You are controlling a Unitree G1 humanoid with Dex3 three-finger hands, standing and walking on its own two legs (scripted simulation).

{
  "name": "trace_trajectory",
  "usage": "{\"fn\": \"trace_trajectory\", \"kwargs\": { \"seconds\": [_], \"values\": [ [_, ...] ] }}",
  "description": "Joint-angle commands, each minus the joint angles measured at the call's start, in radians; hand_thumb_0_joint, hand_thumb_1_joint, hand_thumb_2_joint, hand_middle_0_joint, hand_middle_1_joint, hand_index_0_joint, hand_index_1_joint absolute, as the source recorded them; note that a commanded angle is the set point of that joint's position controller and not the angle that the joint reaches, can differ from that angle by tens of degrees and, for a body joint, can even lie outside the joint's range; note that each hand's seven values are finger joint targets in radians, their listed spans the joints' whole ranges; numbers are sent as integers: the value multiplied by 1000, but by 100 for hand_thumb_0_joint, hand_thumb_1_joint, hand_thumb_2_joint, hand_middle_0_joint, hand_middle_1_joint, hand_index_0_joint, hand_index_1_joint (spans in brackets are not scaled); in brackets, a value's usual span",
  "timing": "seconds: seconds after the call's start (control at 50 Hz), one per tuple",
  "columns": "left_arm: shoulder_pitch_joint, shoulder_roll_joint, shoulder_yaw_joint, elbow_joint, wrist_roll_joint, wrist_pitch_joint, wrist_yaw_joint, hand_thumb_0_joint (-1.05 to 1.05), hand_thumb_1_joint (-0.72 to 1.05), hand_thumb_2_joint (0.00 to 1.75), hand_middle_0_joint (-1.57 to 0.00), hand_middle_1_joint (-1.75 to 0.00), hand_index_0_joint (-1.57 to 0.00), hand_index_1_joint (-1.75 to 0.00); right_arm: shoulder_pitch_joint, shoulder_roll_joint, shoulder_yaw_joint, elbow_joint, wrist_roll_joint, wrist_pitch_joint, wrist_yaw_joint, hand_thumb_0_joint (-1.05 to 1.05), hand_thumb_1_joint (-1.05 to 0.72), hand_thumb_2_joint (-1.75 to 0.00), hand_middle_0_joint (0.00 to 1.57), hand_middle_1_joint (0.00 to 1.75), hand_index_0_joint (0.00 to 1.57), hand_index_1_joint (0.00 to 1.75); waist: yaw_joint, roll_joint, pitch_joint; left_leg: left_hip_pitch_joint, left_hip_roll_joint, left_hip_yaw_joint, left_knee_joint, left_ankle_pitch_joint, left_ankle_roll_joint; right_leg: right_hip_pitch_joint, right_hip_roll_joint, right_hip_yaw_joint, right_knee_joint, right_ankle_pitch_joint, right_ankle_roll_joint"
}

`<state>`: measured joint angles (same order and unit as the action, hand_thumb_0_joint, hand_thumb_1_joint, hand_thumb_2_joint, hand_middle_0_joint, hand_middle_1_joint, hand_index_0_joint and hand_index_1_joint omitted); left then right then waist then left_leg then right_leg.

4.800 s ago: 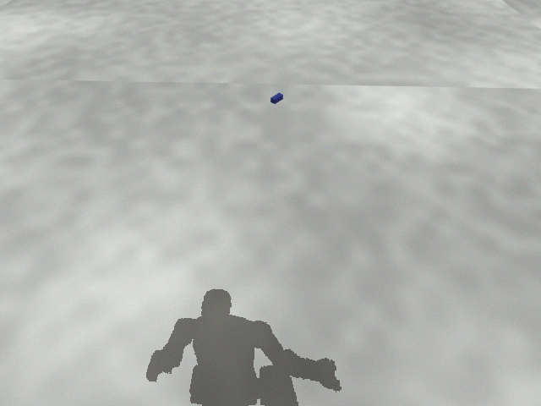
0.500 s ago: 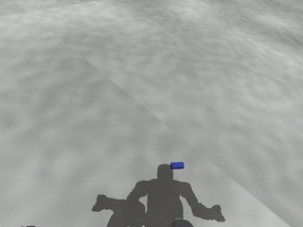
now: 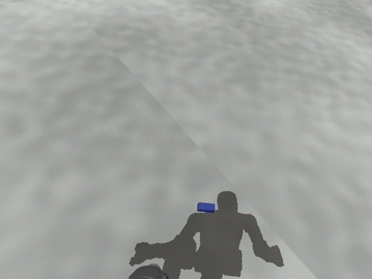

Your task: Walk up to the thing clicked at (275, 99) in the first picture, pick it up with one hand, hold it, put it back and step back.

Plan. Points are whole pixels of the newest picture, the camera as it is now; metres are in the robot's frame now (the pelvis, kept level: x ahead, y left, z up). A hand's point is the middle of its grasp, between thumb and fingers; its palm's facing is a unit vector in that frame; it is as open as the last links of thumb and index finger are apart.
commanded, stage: walk up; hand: left
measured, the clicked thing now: (205, 207) +0.56 -0.10 -0.73
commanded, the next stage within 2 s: none
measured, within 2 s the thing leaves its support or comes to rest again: neither
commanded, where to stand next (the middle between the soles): +0.20 -0.39 m, yaw +3 degrees
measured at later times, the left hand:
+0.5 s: hand out of the picture +0.14 +0.08 -0.14, palm faces -0.07 -0.91 -0.41, open 7.4 cm
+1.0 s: hand (232, 270) +0.18 -0.10 -0.15, palm faces -0.09 -0.95 -0.30, open 7.4 cm
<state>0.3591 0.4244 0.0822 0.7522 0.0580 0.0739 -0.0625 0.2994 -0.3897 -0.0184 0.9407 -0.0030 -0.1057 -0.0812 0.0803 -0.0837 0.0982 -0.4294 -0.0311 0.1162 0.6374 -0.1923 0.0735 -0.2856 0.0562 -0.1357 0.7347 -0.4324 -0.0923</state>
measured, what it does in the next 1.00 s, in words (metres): steps to the right: right foot, then left foot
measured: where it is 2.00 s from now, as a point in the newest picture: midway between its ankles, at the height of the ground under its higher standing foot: outside the picture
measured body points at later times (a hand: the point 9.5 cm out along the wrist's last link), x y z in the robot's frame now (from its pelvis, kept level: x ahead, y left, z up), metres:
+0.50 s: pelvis +0.05 -0.22 -0.01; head +0.07 -0.22 +0.43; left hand +0.14 +0.12 -0.11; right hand +0.06 -0.61 -0.10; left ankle +0.07 -0.02 -0.67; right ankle +0.07 -0.36 -0.71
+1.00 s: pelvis +0.11 -0.38 +0.01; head +0.12 -0.32 +0.45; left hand +0.19 -0.05 -0.13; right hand +0.12 -0.74 -0.05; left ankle +0.17 -0.23 -0.71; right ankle +0.15 -0.57 -0.66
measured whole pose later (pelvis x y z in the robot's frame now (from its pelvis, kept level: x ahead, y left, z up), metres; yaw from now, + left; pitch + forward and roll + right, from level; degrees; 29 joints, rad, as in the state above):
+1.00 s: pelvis +0.11 -0.38 +0.01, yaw -2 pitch -3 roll +0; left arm 0.29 0.48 0.09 0.80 0.04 0.09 -0.08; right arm 0.36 -0.44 -0.05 0.93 -0.03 -0.10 -0.07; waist -0.01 -0.13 0.06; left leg -0.35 0.10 0.06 0.65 -0.26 0.00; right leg -0.51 -0.09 0.10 1.01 -0.38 0.01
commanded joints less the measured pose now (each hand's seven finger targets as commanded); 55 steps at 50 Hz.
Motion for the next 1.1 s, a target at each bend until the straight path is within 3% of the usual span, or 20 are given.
{"fn": "trace_trajectory", "kwargs": {
  "seconds": [0.0, 0.02, 0.1, 0.3, 0.34, 0.38, 0.4, 0.42, 0.44, 0.5, 0.6, 0.64, 0.68, 0.72, 0.76, 0.82, 0.88, 1.0, 1.04, 1.08],
  "values": [
    [26, 230, 66, -115, 14, -11, 11, 0, 90, 90, -20, -30, -20, -30, 191, -417, -143, -58, 0, 11, -59, 0, -90, -90, 20, 30, 20, 30, -116, 96, -212, 496, 555, -814, -326, -295, 229, -468, -69, 284, 484, -104, 134],
    [27, 271, 78, -103, 12, -6, 12, 0, 90, 90, -20, -30, -20, -30, 132, -415, -142, -68, 14, 12, -60, 0, -90, -90, 20, 30, 20, 30, -101, 78, -174, 414, 577, -806, -332, -260, 258, -464, -98, 322, 570, -101, 129],
    [-37, 225, 92, -77, 7, -3, 0, 0, 90, 90, -20, -30, -20, -30, 81, -326, -108, -61, -7, -4, -43, 0, -90, -90, 20, 30, 20, 30, -73, 76, -20, 80, 349, -362, -277, -86, 131, -317, -102, 347, 499, 46, 106],
    [-116, 213, 99, -83, -7, 19, -54, 0, 90, 90, -20, -30, -20, -30, 23, -476, -155, -77, -42, -3, -18, 0, -90, -90, 20, 30, 20, 30, -85, 320, -85, 29, 322, -239, -226, -397, 116, -211, -163, 171, 149, -27, 112],
    [-23, 210, 106, -40, -6, 11, -49, 0, 90, 90, -20, -30, -20, -30, -55, -470, -148, -82, -39, 11, -17, 0, -90, -90, 20, 30, 20, 30, -12, 273, -116, -68, 302, -164, -126, -355, 84, -19, -144, 99, -17, 51, 91],
    [151, 251, 133, 40, 12, 0, -27, 0, 90, 90, -20, -30, -20, -30, -31, -343, -111, -65, -44, 36, -22, 0, -90, -90, 20, 30, 20, 30, 81, -22, -169, -202, 180, -15, 300, -337, 19, 194, -64, 70, -175, 41, 77],
    [178, 324, 143, 31, 30, -8, -15, 0, 90, 90, -20, -30, -20, -30, -20, -217, -65, -77, -31, 43, -25, 0, -90, -90, 20, 30, 20, 30, 118, -297, -82, -453, 52, 3, 575, -480, -30, 151, -208, 388, -298, -138, 50],
    [62, 396, 143, -35, 23, -19, -6, 0, 90, 90, -20, -30, -20, -30, -42, -250, -82, -110, -12, 44, -40, 0, -90, -90, 20, 30, 20, 30, 71, -314, -36, -497, 4, -108, 645, -459, -45, 57, -338, 689, -510, -236, -43],
    [-56, 434, 149, -68, 4, -23, -1, 0, 90, 90, -20, -30, -20, -30, -33, -309, -103, -96, -14, 37, -50, 0, -90, -90, 20, 30, 20, 30, 7, -262, -11, -429, 70, -162, 635, -408, -41, 13, -404, 791, -564, -315, -116],
    [-93, 314, 115, -66, 4, -31, 13, 0, 90, 90, -20, -30, -20, -30, 35, -329, -92, 1, 12, 20, -38, 0, -90, -90, 20, 30, 20, 30, -26, -181, -18, -361, 97, -144, 515, -304, -36, 60, -271, 458, -312, 96, -108],
    [-124, 230, 76, -111, 8, -42, 14, 0, 90, 90, -20, -30, -20, -30, 143, -277, -78, 23, 0, 3, -20, 0, -90, -90, 20, 30, 20, 30, -51, -169, -46, -130, 62, -41, 233, -245, -26, 18, -281, 377, -279, 350, -174],
    [-168, 219, 59, -135, 5, -34, 12, 0, 90, 90, -20, -30, -20, -30, 213, -261, -78, 33, 3, -5, -23, 0, -90, -90, 20, 30, 20, 30, -90, -102, -85, 76, 46, -33, 62, -92, -13, -58, -261, 311, -207, 413, -153],
    [-165, 167, 35, -151, -9, -29, 8, 0, 90, 90, -20, -30, -20, -30, 346, -292, -102, 65, -6, -11, -40, 0, -90, -90, 20, 30, 20, 30, -159, 64, -167, 372, 78, -101, -156, 132, -36, -165, -177, 205, 36, 330, -63],
    [-57, 141, 29, -130, -8, -11, 14, 0, 90, 90, -20, -30, -20, -30, 287, -425, -143, 0, -33, -5, -66, 0, -90, -90, 20, 30, 20, 30, -118, 199, -198, 493, 465, -775, -300, -127, 84, -449, -45, 241, 355, -75, 59],
    [38, 269, 63, -78, 2, 11, 9, 0, 90, 90, -20, -30, -20, -30, 154, -439, -150, -55, 2, -2, -55, 0, -90, -90, 20, 30, 20, 30, -80, 88, -152, 361, 534, -796, -373, -470, 162, -439, -113, 291, 485, -97, 63],
    [2, 271, 86, -44, 6, 7, -1, 0, 90, 90, -20, -30, -20, -30, 84, -348, -124, -70, -16, -7, -40, 0, -90, -90, 20, 30, 20, 30, -49, 110, -41, 134, 365, -517, -368, -453, 78, -323, -136, 307, 409, -17, 75],
    [2, 245, 86, -31, 7, 9, -14, 0, 90, 90, -20, -30, -20, -30, 83, -349, -123, -63, -20, -14, -22, 0, -90, -90, 20, 30, 20, 30, -62, 184, 10, 81, 333, -395, -320, -383, 122, -338, -141, 270, 403, 60, 96],
    [-17, 177, 57, 51, -47, -35, -3, 0, 90, 90, -20, -30, -20, -30, -48, -357, -106, -94, -41, 19, 42, 0, -90, -90, 20, 30, 20, 30, -70, 409, -44, -51, 207, -180, -263, -474, 90, -82, -101, 89, 66, 20, 121],
    [51, 178, 64, 113, -54, -52, 21, 0, 90, 90, -20, -30, -20, -30, -81, -335, -97, -105, -41, 54, 55, 0, -90, -90, 20, 30, 20, 30, -37, 345, -69, -132, 186, -155, -126, -490, 78, 74, -66, 59, -53, 96, 128],
    [101, 219, 71, 150, -40, -74, 52, 0, 90, 90, -20, -30, -20, -30, -58, -217, -64, -104, -35, 86, 55, 0, -90, -90, 20, 30, 20, 30, 6, 40, -77, -200, 88, -51, 240, -485, 28, 126, -73, 127, -247, 31, 124]
  ]
}}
